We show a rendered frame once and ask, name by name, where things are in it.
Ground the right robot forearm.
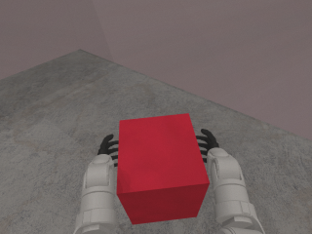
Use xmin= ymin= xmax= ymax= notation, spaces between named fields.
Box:
xmin=207 ymin=147 xmax=265 ymax=234

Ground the left robot hand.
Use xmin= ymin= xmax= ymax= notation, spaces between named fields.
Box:
xmin=97 ymin=134 xmax=119 ymax=167

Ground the right robot hand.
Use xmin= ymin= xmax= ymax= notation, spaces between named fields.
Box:
xmin=195 ymin=129 xmax=219 ymax=163

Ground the carton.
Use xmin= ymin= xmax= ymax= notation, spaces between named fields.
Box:
xmin=116 ymin=113 xmax=210 ymax=225

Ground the left robot forearm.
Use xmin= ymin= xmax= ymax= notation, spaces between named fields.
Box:
xmin=73 ymin=154 xmax=117 ymax=234

